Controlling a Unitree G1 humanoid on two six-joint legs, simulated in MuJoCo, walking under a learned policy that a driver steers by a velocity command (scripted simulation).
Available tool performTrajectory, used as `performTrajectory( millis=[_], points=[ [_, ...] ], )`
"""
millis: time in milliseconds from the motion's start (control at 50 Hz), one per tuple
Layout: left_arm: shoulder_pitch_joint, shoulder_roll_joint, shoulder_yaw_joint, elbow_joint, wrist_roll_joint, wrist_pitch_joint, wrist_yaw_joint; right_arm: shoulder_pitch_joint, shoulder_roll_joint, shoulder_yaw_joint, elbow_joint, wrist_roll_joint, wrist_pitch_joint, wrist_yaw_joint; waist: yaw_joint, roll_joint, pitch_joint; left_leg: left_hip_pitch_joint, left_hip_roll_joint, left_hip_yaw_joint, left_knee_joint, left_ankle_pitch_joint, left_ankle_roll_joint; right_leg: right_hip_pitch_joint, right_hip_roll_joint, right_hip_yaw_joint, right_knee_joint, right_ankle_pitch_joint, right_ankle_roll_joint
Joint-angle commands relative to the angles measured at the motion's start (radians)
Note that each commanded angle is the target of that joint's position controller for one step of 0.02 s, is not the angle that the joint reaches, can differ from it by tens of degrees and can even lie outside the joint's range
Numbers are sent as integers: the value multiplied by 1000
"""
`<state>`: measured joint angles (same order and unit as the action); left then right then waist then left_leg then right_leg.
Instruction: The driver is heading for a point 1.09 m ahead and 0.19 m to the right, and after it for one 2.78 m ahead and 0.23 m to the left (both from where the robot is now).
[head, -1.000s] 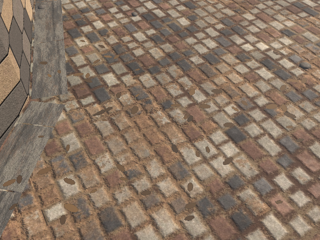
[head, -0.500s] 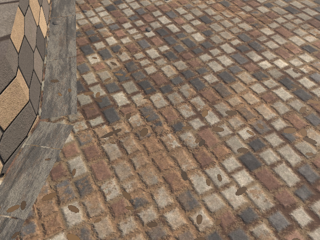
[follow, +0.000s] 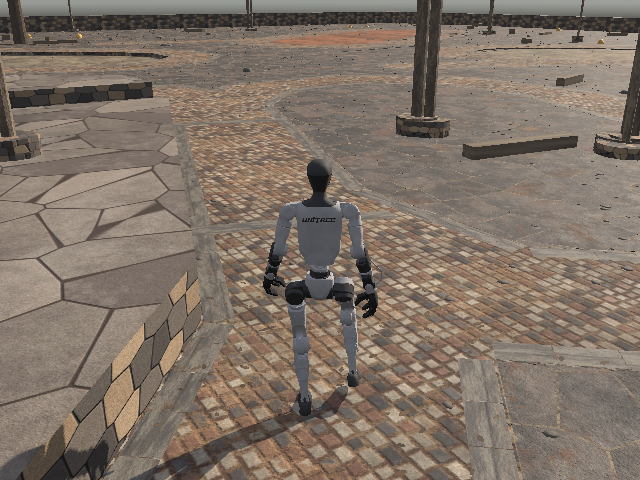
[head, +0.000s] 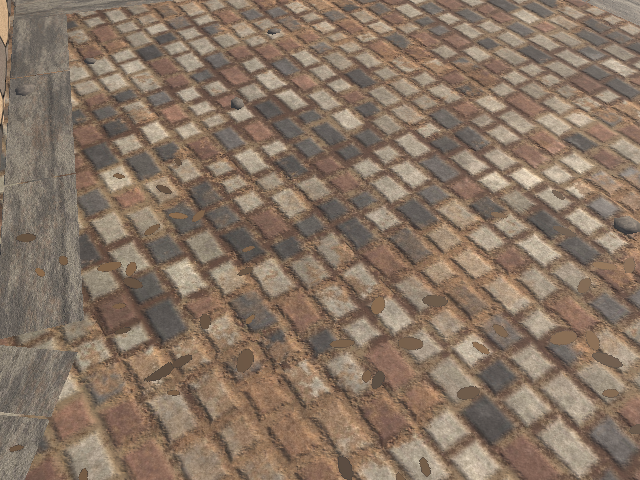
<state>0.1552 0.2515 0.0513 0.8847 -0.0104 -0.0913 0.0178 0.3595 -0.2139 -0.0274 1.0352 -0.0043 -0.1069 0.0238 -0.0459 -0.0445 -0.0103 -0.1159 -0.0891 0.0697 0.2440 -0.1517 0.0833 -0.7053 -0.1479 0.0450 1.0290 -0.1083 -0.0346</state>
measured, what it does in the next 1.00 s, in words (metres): walks ahead: right foot, then left foot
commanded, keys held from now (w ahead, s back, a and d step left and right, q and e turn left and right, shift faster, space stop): w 0.90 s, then w+e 0.10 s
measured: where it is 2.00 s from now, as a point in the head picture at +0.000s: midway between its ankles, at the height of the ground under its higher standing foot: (355, 275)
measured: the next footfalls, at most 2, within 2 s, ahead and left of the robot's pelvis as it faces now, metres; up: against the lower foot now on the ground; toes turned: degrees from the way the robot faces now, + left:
right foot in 0.26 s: +0.34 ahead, -0.16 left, +0.00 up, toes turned -2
left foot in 0.84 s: +0.65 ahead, +0.08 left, +0.00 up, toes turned +3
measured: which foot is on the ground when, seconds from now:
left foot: down 0.00-0.26, up 0.28-0.82, down 0.84-1.00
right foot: up 0.00-0.24, down 0.26-0.86, up 0.88-1.00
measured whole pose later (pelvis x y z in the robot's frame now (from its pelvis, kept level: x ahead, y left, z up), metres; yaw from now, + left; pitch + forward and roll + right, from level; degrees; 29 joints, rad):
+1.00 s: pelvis +0.56 +0.00 -0.01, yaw -1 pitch +1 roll +0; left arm 0.28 0.26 0.06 0.97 -0.03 -0.09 0.01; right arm 0.19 -0.23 -0.06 0.93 0.00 -0.10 0.03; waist 0.00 -0.04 0.02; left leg -0.30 -0.03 0.09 0.43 -0.15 0.07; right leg -0.48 -0.07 0.04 1.19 -0.33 -0.06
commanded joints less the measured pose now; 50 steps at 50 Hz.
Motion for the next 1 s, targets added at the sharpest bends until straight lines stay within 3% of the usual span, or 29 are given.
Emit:
performTrajectory(
  millis=[20, 120, 180, 220, 240, 260, 280, 300, 320, 340, 360, 380, 400, 440, 500, 620, 720, 780, 800, 820, 840, 860, 880, 900, 920, 940, 960, 1000],
  points=[
    [-26, 25, 2, -52, 4, -5, -5, -23, -144, -22, -61, 5, -9, -20, 29, 79, 68, -66, 272, -173, -146, 186, 147, -8, -6, -7, -194, 159, 15],
    [-197, 23, -8, -101, -10, -13, -29, 76, -168, -28, -31, 21, 5, -26, -32, 89, 97, 59, 291, -149, -117, 148, 123, 20, 46, -45, -422, 206, 16],
    [-244, 37, -8, -132, -13, -23, -51, 101, -174, -34, -16, 22, 21, -31, -29, 98, 107, 167, 340, -163, -56, 188, 110, 11, 60, -41, -486, 116, -15],
    [-185, 66, 4, -127, -13, -30, -58, 75, -190, -41, -21, 22, 31, -33, 18, 121, 68, 194, 349, -156, 24, 354, 90, 126, 93, -64, -518, 44, -45],
    [-87, 96, 21, -101, -11, -33, -57, 49, -193, -41, -28, 19, 36, -33, 76, 130, 7, 182, 322, -129, 137, 527, 72, 269, 129, -94, -532, 33, -67],
    [101, 148, 48, -43, -11, -33, -51, 35, -168, -31, -39, 11, 40, -32, 157, 117, -104, 102, 264, -86, 349, 593, 44, 519, 136, -91, -526, 51, -101],
    [297, 240, 70, -6, 2, -28, -40, 48, -130, -13, -69, -9, 36, -32, 205, -27, -270, -127, 188, -31, 702, 280, 6, 840, -80, 168, -518, 55, -173],
    [328, 273, 73, 12, 12, -26, -51, 180, 10, 23, -61, 9, 10, -18, 126, -295, -390, -505, 11, -97, 1000, -387, -42, 1131, -266, 652, -673, -140, -324],
    [290, 167, 46, 2, 5, -28, -51, 108, -115, -3, -56, 34, -14, -15, 152, -167, -319, -614, 70, -211, 1111, -395, -18, 1078, -232, 659, -724, -201, -277],
    [192, 125, 32, -18, 1, -30, -48, 5, -166, -18, -90, 51, -28, -13, 135, -109, -180, -655, 120, -185, 1107, -296, -2, 934, -202, 491, -736, -116, -230],
    [103, 105, 23, -36, 4, -29, -50, -45, -162, -20, -100, 45, -28, -22, 98, -6, -115, -602, 174, -158, 1063, -200, -7, 781, -166, 369, -763, 15, -209],
    [62, 80, 16, -40, 10, -30, -54, -65, -151, -28, -103, 29, -21, -28, 71, 17, -65, -560, 203, -150, 1004, -148, -14, 671, -127, 283, -794, 89, -200],
    [54, 58, 9, -32, 18, -32, -57, -43, -130, -30, -102, 24, -6, -28, 40, -5, -57, -502, 227, -156, 966, -114, -15, 610, -98, 226, -823, 113, -189],
    [86, 61, 10, -6, 16, -36, -57, -17, -92, -29, -95, 24, 17, -30, 20, -15, -34, -474, 234, -139, 912, -92, -26, 558, -74, 160, -864, 163, -200],
    [135, 104, 21, 19, 16, -34, -40, -113, -97, -36, -133, 13, 30, -34, 28, 1, 17, -573, 246, -130, 790, 12, -51, 558, -74, 109, -901, 211, -208],
    [223, 121, 21, 54, 4, -17, -16, -328, -75, -30, -195, 14, 20, -22, 88, -9, 64, -584, 207, -89, 451, 256, -64, 605, -39, 24, -927, 160, -165],
    [295, 128, 28, 99, -4, 0, -10, -454, -78, -23, -243, 25, 9, 3, 121, -16, 108, -609, 183, -79, 321, 207, -43, 747, -92, 24, -879, 157, -159],
    [274, 146, 38, 105, -8, 13, -4, -433, -103, -30, -253, 27, -2, 19, 85, -32, 85, -529, 158, -63, 277, 104, -6, 805, -122, 25, -803, 281, -138],
    [252, 156, 41, 100, -7, 17, -3, -376, -125, -40, -240, 26, -5, 19, 50, -48, 47, -426, 128, -38, 269, 78, 9, 802, -114, 14, -741, 430, -126],
    [228, 152, 38, 95, -6, 22, -3, -252, -155, -60, -203, 24, -5, 15, -17, -48, -24, -253, 90, -7, 254, 80, 31, 773, -76, -19, -602, 581, -105],
    [219, 125, 26, 82, 3, 24, -3, -64, -212, -86, -147, 20, -4, 7, -91, -18, -143, 27, 126, -52, 279, 104, 69, 642, -19, -59, -372, 541, -72],
    [313, 35, -2, 62, 15, 12, -12, 93, -314, -111, -120, -2, 0, -1, -80, 187, -311, 433, 390, -445, 262, 36, 203, 271, 113, -102, 31, 141, -7],
    [339, -2, -17, 77, 1, -15, -20, 109, -278, -96, -111, 8, 5, 3, -66, 324, -406, 550, 499, -815, 79, -83, 287, 54, 218, 17, 257, -450, 11],
    [257, 98, 9, 60, -27, -36, -24, 34, -213, -76, -121, 17, 2, 4, -66, 244, -275, 445, 462, -720, 56, -145, 230, -48, 149, 83, 347, -426, -13],
    [177, 121, 14, 37, -42, -42, -22, -57, -168, -63, -146, 15, 1, 0, -44, 175, -163, 289, 436, -555, 42, -106, 186, -60, 95, 59, 331, -337, -30],
    [138, 114, 18, 32, -35, -36, -14, -135, -134, -52, -157, 8, -3, 4, -7, 94, -83, 125, 397, -434, 2, -33, 157, -11, 47, 38, 263, -249, -29],
    [143, 106, 28, 37, -24, -19, -6, -174, -101, -43, -158, -1, -10, 6, 28, 103, -45, 24, 359, -346, -34, 7, 129, 49, 14, 46, 198, -195, -31],
    [195, 54, 27, 53, -23, 14, -3, -166, -91, -42, -135, -10, -17, 8, 58, 131, -20, -74, 330, -248, -89, 48, 120, 128, 0, 55, 154, -148, -29]
  ],
)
